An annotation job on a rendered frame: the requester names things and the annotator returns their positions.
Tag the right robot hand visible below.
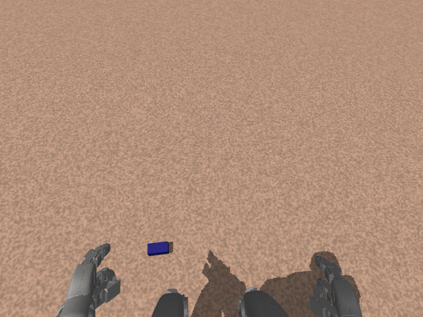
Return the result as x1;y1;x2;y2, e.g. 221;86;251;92
309;256;362;317

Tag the small box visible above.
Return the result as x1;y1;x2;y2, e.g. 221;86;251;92
147;241;169;256

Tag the left robot hand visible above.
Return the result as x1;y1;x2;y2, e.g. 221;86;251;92
66;243;120;309

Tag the left robot arm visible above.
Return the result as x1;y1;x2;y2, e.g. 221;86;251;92
56;295;95;317

